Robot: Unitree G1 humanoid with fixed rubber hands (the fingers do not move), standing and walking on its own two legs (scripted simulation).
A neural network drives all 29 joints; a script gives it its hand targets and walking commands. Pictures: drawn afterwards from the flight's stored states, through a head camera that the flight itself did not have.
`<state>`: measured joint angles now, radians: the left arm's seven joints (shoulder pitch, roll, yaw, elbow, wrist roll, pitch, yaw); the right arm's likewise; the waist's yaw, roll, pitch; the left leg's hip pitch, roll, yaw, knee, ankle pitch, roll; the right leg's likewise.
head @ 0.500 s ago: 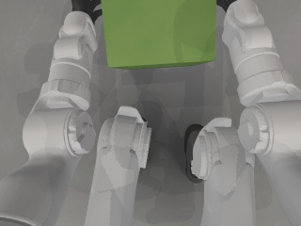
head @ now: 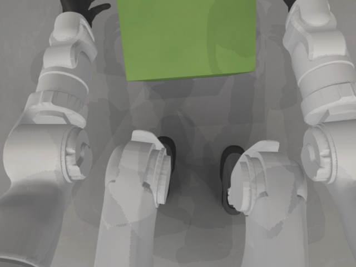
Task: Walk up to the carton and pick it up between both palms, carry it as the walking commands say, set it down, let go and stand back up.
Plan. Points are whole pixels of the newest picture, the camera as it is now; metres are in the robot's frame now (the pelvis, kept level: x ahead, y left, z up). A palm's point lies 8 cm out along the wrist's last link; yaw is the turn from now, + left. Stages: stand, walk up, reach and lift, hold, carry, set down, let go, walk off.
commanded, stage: set down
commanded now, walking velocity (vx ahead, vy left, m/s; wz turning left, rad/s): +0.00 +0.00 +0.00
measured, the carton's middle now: (187, 23) +0.53 +0.05 -0.24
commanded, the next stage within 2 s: let go in 1.30 s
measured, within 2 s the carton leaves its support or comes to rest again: neither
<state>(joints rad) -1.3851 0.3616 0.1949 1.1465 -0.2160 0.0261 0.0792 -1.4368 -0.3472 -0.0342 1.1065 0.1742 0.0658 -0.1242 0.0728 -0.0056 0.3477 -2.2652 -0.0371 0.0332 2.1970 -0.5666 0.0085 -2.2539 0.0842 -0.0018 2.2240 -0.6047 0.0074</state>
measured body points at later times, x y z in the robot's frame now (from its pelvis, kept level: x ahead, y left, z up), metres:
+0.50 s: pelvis +0.00 +0.00 +0.09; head +0.34 +0.02 +0.39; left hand +0.53 +0.25 -0.03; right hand +0.58 -0.13 -0.03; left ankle +0.11 +0.11 -0.33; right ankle +0.10 -0.11 -0.33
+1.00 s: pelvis +0.03 +0.00 +0.23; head +0.33 +0.01 +0.55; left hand +0.53 +0.25 +0.13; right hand +0.58 -0.14 +0.12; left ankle +0.11 +0.11 -0.33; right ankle +0.10 -0.11 -0.33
